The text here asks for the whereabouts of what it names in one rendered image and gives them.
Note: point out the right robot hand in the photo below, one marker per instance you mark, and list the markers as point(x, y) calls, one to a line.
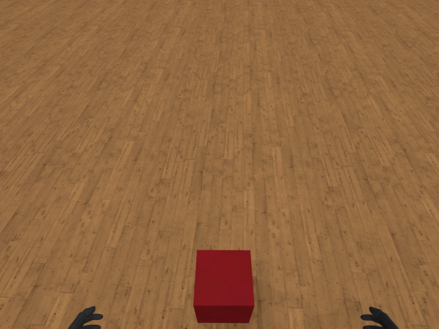
point(379, 317)

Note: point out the carton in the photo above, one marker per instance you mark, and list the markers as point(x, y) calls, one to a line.
point(223, 291)

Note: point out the left robot hand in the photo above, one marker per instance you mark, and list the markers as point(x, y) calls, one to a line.
point(85, 316)

